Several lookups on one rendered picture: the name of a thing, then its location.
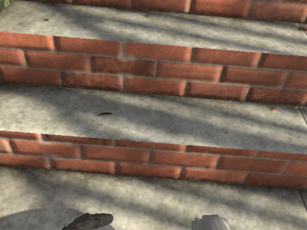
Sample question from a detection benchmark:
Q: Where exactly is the left robot hand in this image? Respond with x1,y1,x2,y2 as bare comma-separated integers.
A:
61,213,113,230

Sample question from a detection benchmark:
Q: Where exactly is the right robot thigh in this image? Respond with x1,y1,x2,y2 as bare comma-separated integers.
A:
191,215,230,230

